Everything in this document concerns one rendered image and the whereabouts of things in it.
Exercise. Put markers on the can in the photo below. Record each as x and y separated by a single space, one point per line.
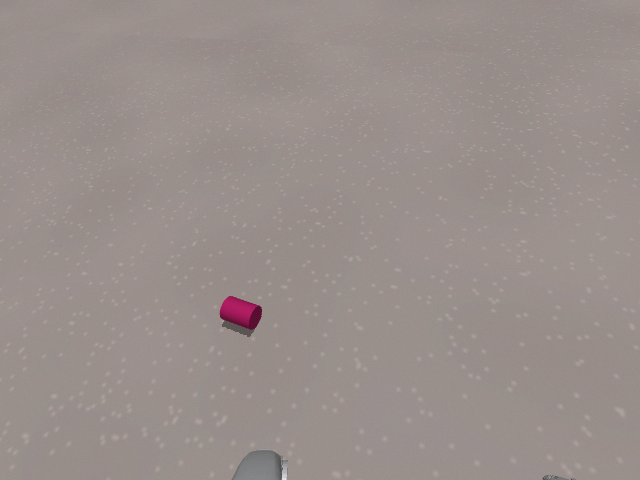
240 312

